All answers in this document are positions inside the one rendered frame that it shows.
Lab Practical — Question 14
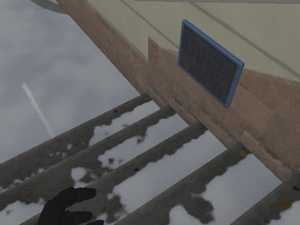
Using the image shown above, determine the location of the left robot hand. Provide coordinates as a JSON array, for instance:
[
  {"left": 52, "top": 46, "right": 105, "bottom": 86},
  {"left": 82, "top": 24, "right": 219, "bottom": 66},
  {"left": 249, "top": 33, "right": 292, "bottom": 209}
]
[{"left": 35, "top": 187, "right": 104, "bottom": 225}]

